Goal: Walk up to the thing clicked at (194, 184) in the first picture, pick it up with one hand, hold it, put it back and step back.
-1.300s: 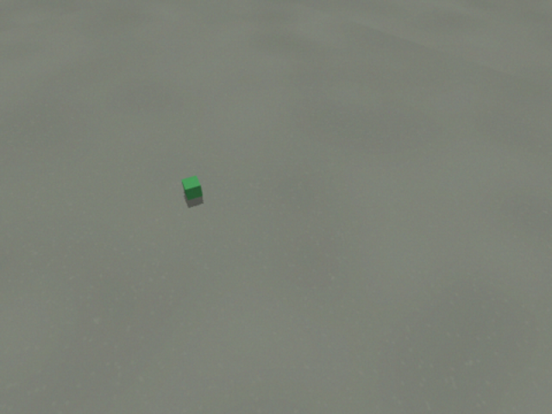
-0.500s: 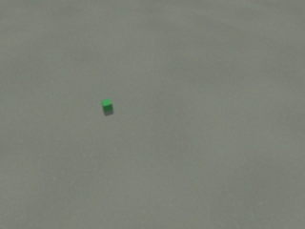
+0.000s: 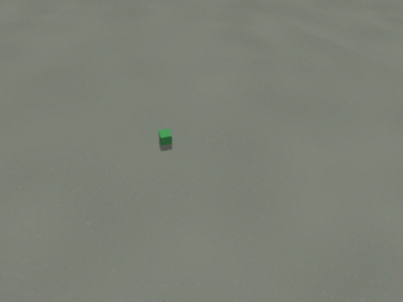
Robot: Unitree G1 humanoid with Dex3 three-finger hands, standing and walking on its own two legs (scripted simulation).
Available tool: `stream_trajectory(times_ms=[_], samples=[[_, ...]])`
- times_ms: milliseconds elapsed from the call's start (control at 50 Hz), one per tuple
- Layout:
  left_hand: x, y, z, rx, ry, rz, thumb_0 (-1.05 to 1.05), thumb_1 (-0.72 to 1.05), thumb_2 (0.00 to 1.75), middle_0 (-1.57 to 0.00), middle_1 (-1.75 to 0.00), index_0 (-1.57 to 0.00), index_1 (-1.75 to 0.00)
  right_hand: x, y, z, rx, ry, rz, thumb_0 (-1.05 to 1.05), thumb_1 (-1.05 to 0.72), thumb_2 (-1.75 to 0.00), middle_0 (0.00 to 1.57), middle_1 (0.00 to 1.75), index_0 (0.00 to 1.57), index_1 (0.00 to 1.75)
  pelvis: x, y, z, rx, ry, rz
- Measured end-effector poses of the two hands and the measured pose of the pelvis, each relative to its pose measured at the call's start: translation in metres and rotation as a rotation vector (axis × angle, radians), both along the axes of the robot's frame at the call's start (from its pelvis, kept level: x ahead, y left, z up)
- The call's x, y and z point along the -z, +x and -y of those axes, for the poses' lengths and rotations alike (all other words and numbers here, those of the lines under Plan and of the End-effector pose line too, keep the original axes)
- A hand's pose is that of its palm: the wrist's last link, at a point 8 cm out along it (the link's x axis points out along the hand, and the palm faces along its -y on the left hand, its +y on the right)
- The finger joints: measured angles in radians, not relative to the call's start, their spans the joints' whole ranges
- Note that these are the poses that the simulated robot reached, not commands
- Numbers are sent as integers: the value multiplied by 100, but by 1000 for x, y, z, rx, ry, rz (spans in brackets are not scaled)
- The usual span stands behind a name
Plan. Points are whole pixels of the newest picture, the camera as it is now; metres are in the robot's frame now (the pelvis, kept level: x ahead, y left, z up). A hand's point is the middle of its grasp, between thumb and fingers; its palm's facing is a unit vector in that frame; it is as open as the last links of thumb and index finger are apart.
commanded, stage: walk up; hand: left
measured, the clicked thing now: (165, 137) +1.21 +0.23 -0.74
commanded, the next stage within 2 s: none
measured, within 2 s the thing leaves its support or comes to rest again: neither
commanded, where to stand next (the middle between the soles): +0.90 -0.06 m, yaw +15 degrees
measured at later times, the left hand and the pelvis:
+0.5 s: hand (57, 260) +0.23 +0.35 -0.15, palm faces +0.07 -0.95 -0.30, open 7.4 cm; pelvis +0.19 +0.06 +0.00, yaw +8 degrees
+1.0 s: hand (110, 188) +0.43 +0.27 -0.15, palm faces +0.18 -0.93 -0.33, open 7.4 cm; pelvis +0.43 +0.00 -0.01, yaw +12 degrees
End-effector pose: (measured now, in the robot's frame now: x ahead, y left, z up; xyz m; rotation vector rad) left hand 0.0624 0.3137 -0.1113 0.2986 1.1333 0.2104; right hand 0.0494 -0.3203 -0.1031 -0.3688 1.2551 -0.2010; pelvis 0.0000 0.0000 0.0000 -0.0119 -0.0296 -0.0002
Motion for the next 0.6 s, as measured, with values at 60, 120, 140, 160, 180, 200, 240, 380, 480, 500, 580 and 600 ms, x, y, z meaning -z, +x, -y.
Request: stream_trajectory(times_ms=[60, 120, 140, 160, 180, 200, 240, 380, 480, 500, 580, 600], samples=[[5, -11, -23, -37, 7, -42, 0, 90, 89, -21, -30, -20, -30, -9, 31, -3, -37, -26, 31, 0, -90, -89, 20, 30, 20, 30, 3, 16, -13, -27, -16, 9], [18, -10, -50, -69, 6, -81, 0, 90, 89, -21, -30, -20, -30, -15, 65, -14, -66, -58, 76, 0, -91, -89, 20, 30, 20, 30, 11, 39, -29, -53, -26, 16], [25, -6, -59, -79, 5, -87, 0, 90, 89, -21, -30, -20, -30, -15, 76, -17, -76, -73, 92, 0, -91, -89, 20, 30, 20, 30, 17, 48, -36, -63, -30, 18], [32, -1, -68, -83, 7, -93, 0, 90, 89, -21, -30, -20, -30, -14, 85, -21, -79, -90, 108, 0, -90, -89, 20, 30, 20, 30, 23, 55, -42, -69, -19, 23], [39, 6, -75, -83, 9, -100, 0, 90, 89, -21, -30, -20, -30, -12, 92, -25, -79, -104, 125, 0, -90, -89, 20, 30, 20, 30, 29, 62, -48, -68, 1, 28], [43, 14, -79, -81, 8, -108, 1, 90, 89, -21, -30, -20, -30, -11, 98, -30, -77, -114, 138, 0, -90, -89, 20, 30, 20, 30, 32, 68, -53, -67, 9, 30], [43, 33, -80, -66, -8, -110, 1, 91, 89, -20, -30, -20, -30, -11, 104, -40, -59, -106, 145, 0, -91, -89, 20, 30, 20, 30, 29, 81, -60, -78, 7, 36], [22, 108, -77, -51, -56, -15, 1, 91, 89, -20, -30, -20, -30, -18, 128, -70, -76, -51, 86, 0, -90, -89, 20, 30, 21, 30, 8, 132, -68, -119, 21, 42], [10, 149, -77, -61, -46, -22, 0, 90, 89, -20, -30, -20, -30, -14, 165, -72, -90, -26, 62, 0, -90, -89, 20, 30, 21, 30, 5, 178, -65, -133, 26, 30], [8, 158, -76, -63, -41, -26, 0, 90, 89, -20, -30, -20, -30, -12, 175, -70, -94, -23, 61, 0, -90, -89, 20, 30, 21, 30, 5, 188, -63, -135, 28, 26], [3, 208, -70, -67, -14, -20, 1, 90, 89, -20, -30, -20, -30, -3, 218, -56, -108, -19, 50, 0, -90, -89, 20, 30, 21, 30, 10, 231, -51, -144, 39, 9], [3, 223, -66, -65, -7, -11, 1, 90, 89, -20, -30, -20, -30, 0, 230, -51, -112, -20, 46, 0, -90, -89, 20, 30, 21, 30, 12, 242, -47, -145, 42, 4]])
